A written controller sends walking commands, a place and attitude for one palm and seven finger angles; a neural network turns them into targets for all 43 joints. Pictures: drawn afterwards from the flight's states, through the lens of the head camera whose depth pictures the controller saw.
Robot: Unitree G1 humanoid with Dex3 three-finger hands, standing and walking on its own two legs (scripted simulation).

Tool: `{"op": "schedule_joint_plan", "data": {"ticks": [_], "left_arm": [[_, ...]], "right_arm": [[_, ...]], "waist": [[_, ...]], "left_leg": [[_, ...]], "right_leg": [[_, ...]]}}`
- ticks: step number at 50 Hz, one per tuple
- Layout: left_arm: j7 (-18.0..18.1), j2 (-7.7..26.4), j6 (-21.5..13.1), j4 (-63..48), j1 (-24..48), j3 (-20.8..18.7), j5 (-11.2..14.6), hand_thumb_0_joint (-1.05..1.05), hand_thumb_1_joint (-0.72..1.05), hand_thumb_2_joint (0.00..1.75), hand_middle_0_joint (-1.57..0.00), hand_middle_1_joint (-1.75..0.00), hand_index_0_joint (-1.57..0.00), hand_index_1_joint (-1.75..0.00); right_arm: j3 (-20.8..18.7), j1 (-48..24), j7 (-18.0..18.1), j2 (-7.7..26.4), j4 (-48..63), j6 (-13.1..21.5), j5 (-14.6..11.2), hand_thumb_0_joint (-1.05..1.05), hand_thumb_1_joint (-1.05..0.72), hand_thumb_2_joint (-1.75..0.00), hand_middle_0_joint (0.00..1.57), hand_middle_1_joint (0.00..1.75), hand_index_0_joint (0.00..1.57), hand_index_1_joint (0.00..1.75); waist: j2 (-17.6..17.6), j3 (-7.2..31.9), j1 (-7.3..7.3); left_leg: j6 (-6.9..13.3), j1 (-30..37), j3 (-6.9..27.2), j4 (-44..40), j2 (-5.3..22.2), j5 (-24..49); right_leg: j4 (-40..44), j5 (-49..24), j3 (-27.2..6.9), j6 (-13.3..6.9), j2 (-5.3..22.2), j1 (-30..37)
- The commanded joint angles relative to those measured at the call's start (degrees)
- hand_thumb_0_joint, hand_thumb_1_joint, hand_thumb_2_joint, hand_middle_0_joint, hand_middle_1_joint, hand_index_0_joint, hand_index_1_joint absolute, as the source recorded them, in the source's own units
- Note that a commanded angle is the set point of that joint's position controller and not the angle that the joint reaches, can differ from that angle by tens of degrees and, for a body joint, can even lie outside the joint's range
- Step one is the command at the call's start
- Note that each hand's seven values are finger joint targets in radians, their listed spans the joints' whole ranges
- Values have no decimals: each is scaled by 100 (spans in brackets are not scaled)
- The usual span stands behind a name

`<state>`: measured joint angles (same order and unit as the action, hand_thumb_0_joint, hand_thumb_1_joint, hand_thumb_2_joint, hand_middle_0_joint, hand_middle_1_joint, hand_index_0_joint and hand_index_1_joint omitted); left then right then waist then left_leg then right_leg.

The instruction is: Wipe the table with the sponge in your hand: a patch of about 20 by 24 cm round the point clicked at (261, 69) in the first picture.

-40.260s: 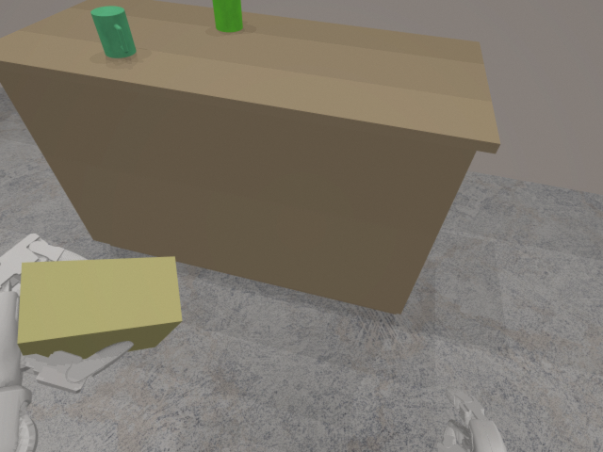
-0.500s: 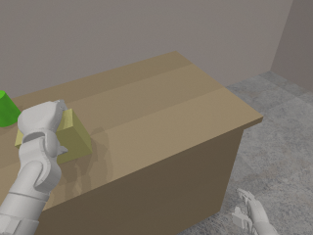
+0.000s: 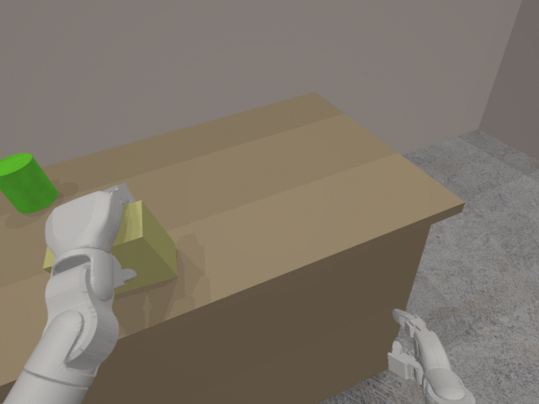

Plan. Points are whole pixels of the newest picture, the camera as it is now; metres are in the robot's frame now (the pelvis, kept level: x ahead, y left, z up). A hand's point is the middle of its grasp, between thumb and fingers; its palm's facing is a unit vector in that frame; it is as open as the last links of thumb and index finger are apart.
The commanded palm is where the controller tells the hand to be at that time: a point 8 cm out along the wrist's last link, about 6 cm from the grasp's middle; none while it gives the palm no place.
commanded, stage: slide across to the third lane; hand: left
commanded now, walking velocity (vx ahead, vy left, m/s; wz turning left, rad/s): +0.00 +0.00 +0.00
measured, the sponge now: (125, 260) +0.27 +0.27 +0.11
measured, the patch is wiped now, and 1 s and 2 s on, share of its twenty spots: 0.55 0.55 0.90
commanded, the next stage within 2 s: wipe forward along the third lane in 0.70 s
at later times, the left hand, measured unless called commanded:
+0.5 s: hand (161, 224) +0.29 +0.19 +0.18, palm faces +0.27 -0.20 -0.94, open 10.2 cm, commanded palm +0.25 +0.19 +0.23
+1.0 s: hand (186, 217) +0.30 +0.16 +0.18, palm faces +0.23 -0.22 -0.95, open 10.2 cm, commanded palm +0.27 +0.18 +0.23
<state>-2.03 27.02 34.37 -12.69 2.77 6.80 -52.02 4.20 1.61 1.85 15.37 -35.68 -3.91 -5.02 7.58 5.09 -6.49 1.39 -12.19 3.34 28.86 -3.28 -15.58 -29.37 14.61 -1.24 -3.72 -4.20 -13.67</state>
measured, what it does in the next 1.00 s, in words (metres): stands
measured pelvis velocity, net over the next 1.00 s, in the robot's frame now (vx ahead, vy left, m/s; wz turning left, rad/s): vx -0.01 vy -0.03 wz -0.02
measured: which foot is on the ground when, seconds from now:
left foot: down 0.00-1.00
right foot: down 0.00-1.00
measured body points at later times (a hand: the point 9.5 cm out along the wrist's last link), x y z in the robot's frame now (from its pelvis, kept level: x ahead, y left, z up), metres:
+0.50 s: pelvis +0.00 -0.01 +0.00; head -0.03 -0.07 +0.45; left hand +0.27 +0.20 +0.23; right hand +0.27 -0.17 -0.07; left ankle +0.00 +0.11 -0.74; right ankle +0.01 -0.08 -0.74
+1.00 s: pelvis -0.01 -0.03 +0.00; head -0.06 -0.09 +0.44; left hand +0.29 +0.17 +0.23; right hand +0.24 -0.23 -0.07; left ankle +0.00 +0.11 -0.74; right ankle +0.01 -0.08 -0.74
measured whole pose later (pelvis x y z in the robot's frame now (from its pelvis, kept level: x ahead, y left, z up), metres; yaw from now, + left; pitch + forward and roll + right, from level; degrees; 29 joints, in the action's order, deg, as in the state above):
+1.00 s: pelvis -0.01 -0.03 +0.00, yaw -1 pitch -3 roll +2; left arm -2.0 22.8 39.3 -6.9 15.8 14.7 -47.0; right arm 4.3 -0.2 2.2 14.9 -37.1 -7.0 -4.9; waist 6.2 3.9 -5.1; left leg -0.8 -9.1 2.9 26.4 -0.9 -14.1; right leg -28.0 12.9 -1.5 -6.5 -6.5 -11.5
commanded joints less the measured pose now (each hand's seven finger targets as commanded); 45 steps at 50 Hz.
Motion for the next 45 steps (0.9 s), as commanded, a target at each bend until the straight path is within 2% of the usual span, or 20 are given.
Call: {"op": "schedule_joint_plan", "data": {"ticks": [1,8,10,12,14,17,19,21,22,23,24,25,27,30,32,33,37,39,42,45], "left_arm": [[-163,106,35,-584,141,19,444,0,10,130,-120,-160,-120,-160],[-42,-172,6,-603,1500,504,375,0,10,130,-120,-160,-120,-160],[-36,-358,-33,-575,1659,730,349,0,10,130,-120,-160,-120,-160],[-13,-233,-22,-802,1804,679,301,0,10,130,-120,-160,-120,-160],[-6,-391,-32,-732,1789,837,258,0,10,130,-120,-160,-120,-160],[41,-57,58,-823,1591,468,285,0,10,130,-120,-160,-120,-160],[58,-128,85,-781,1715,519,261,0,10,130,-120,-160,-120,-160],[64,-98,117,-1009,1631,463,325,0,10,130,-120,-160,-120,-160],[107,147,156,-1096,1856,267,278,0,10,130,-120,-160,-120,-160],[106,-139,175,-1097,2007,522,319,0,10,130,-120,-160,-120,-160],[121,-6,180,-992,1849,382,314,0,10,130,-120,-160,-120,-160],[111,-82,213,-999,1930,463,364,0,10,130,-120,-160,-120,-160],[149,211,264,-1159,2295,264,321,0,10,130,-120,-160,-120,-160],[141,-28,309,-1020,2403,502,375,0,10,130,-120,-160,-120,-160],[160,95,311,-1269,2797,473,365,0,10,130,-120,-160,-120,-160],[166,-73,313,-1214,2778,623,402,0,10,130,-120,-160,-120,-160],[188,241,372,-1001,2902,358,370,0,10,130,-120,-160,-120,-160],[188,139,385,-784,2684,416,354,0,10,130,-120,-160,-120,-160],[198,452,423,-690,2875,149,328,0,10,130,-120,-160,-120,-160],[177,377,454,-347,2748,207,310,0,10,130,-120,-160,-120,-160]], "right_arm": [[-211,-1430,-38,446,1061,304,1,0,-90,-90,20,30,20,30],[-156,-1429,60,387,1085,440,-38,0,-90,-90,20,30,20,30],[-166,-1403,46,384,1015,472,-34,0,-90,-90,20,30,20,30],[-161,-1469,35,369,1068,526,-43,0,-90,-90,20,30,20,30],[-177,-1442,-14,334,1030,553,-16,0,-90,-90,20,30,20,30],[-178,-1537,-62,355,1011,467,8,0,-90,-90,20,30,20,30],[-150,-1495,-98,314,977,413,20,0,-90,-90,20,30,20,30],[-157,-1560,-129,306,997,298,31,0,-90,-90,20,30,20,30],[-128,-1634,-117,325,1017,288,17,0,-90,-90,20,30,20,30],[-110,-1623,-126,270,1083,283,23,0,-90,-90,20,30,20,30],[-132,-1580,-134,268,1015,248,24,0,-90,-90,20,30,20,30],[-117,-1617,-128,286,1012,200,30,0,-90,-90,20,30,20,30],[-104,-1656,-106,292,1030,159,9,0,-90,-90,20,30,20,30],[-109,-1647,-96,256,1025,121,16,0,-90,-90,20,30,20,30],[-102,-1699,-97,249,1079,143,-24,0,-90,-90,20,30,20,30],[-123,-1678,-94,228,1107,169,-2,0,-90,-90,20,30,20,30],[-127,-1685,-68,272,1052,128,-21,0,-90,-90,20,30,20,30],[-150,-1680,-76,262,1019,124,4,0,-90,-90,20,30,20,30],[-146,-1722,-61,306,1006,53,-18,0,-90,-90,20,30,20,30],[-156,-1737,-26,312,972,14,13,0,-90,-90,20,30,20,30]], "waist": [[-1150,283,5],[-1069,98,140],[-1000,238,155],[-821,546,98],[-954,666,81],[-1123,791,-34],[-1254,748,6],[-1192,745,-35],[-1072,746,-46],[-1046,742,-9],[-1154,685,-25],[-1027,572,14],[-826,644,6],[-833,660,58],[-628,818,64],[-638,885,45],[-867,927,57],[-1022,948,31],[-899,914,36],[-963,791,47]], "left_leg": [[141,-80,-32,-344,195,784],[149,15,38,-432,188,413],[146,116,70,-442,167,516],[149,263,89,-427,163,658],[129,279,72,-376,146,883],[122,271,52,-373,162,1058],[91,220,-24,-340,157,1246],[89,221,-62,-359,162,1325],[89,282,-33,-383,184,1278],[93,222,-82,-365,167,1341],[84,244,-72,-369,185,1364],[86,219,-100,-387,186,1316],[82,285,-100,-406,174,1265],[81,296,-134,-403,165,1321],[86,402,-100,-423,161,1287],[108,399,-136,-388,141,1319],[104,337,-162,-406,131,1191],[100,279,-206,-350,122,1265],[80,213,-221,-430,118,1127],[77,96,-280,-401,100,1057]], "right_leg": [[563,-737,-123,103,262,339],[645,-115,-39,60,267,1],[612,-268,-19,45,259,76],[531,-409,-105,-7,253,210],[509,-640,-30,1,271,334],[488,-973,-150,-14,263,552],[462,-1268,-87,12,292,613],[474,-1408,-112,25,293,710],[477,-1279,-239,-36,260,628],[460,-1357,-96,-15,297,685],[492,-1368,-158,-7,276,661],[544,-1349,-157,3,282,630],[566,-1251,-326,-41,272,629],[605,-1301,-272,-22,288,682],[609,-1154,-390,-63,279,674],[608,-1207,-297,-46,299,764],[711,-1100,-537,-25,311,841],[701,-1276,-520,7,344,935],[744,-1060,-635,-11,332,922],[801,-1012,-663,35,361,936]]}}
